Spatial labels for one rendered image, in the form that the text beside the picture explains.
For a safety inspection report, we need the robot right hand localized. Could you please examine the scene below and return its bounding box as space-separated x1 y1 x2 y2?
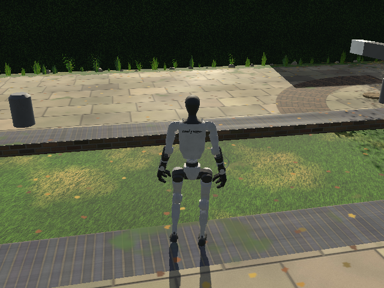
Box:
212 173 227 188

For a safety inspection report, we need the robot right forearm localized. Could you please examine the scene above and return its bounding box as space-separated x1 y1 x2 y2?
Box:
214 146 226 175

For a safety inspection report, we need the robot torso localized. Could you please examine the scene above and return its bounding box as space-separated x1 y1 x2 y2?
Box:
178 119 206 180

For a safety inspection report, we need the robot left forearm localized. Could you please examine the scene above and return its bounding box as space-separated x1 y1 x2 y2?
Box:
158 146 170 171

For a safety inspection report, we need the robot left upper arm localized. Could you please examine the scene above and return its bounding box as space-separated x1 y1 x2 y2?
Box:
164 121 180 154

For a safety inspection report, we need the robot left hand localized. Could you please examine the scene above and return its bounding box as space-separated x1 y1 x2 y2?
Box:
157 169 171 183

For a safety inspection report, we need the robot head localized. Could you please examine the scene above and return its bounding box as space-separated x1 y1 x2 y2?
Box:
182 95 203 124

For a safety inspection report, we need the robot right upper arm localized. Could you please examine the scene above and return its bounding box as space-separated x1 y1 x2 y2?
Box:
205 121 220 155

